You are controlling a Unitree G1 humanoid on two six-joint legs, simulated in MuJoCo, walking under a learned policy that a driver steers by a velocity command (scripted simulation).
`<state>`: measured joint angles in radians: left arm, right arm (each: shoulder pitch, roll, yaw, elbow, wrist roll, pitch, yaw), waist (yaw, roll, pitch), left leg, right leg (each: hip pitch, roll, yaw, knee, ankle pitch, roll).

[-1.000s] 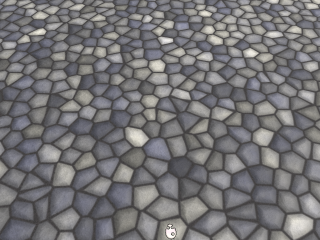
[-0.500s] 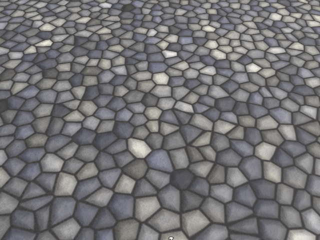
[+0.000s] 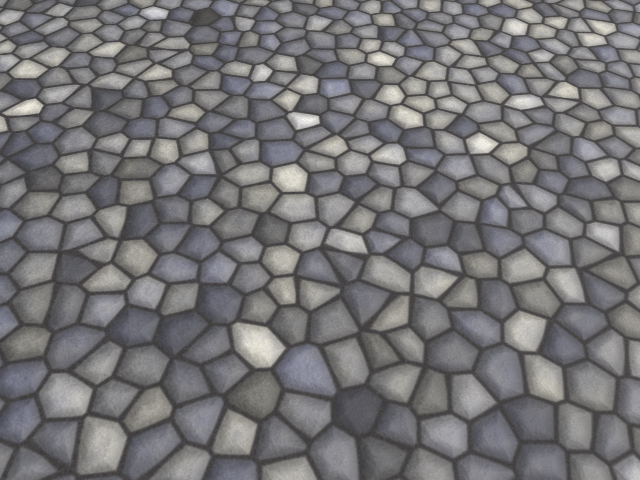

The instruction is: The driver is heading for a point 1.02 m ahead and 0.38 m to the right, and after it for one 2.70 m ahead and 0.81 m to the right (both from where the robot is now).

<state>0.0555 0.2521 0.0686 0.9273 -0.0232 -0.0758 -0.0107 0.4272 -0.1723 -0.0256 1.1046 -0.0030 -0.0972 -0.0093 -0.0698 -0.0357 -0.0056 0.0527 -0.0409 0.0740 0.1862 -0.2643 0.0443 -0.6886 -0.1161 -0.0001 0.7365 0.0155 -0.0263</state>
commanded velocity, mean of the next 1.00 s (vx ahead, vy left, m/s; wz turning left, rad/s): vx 0.49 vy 0.00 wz -0.23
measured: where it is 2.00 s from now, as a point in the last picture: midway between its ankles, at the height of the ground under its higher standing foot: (406, 276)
